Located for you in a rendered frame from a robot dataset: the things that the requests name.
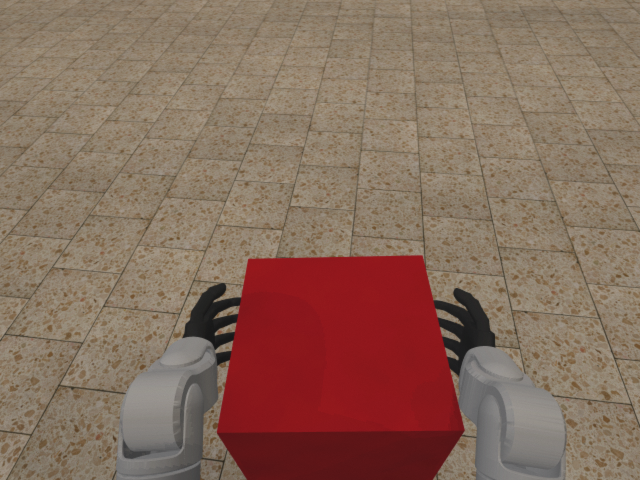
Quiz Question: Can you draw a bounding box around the left robot hand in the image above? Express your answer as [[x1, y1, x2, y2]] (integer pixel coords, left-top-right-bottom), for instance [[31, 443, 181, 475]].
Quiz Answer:
[[183, 283, 241, 366]]

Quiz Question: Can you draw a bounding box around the right robot hand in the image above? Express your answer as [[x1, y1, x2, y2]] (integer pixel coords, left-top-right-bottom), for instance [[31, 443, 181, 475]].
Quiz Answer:
[[433, 288, 496, 376]]

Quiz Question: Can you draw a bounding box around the right robot forearm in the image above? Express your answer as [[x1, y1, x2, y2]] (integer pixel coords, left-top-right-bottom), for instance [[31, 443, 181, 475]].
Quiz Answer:
[[458, 346, 567, 480]]

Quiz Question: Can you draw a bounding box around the carton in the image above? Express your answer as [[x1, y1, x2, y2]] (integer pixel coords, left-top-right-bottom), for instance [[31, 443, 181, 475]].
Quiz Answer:
[[217, 255, 465, 480]]

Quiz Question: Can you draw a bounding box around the left robot forearm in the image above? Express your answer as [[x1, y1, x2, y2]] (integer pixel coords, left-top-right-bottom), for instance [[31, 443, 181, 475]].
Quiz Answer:
[[116, 337, 218, 480]]

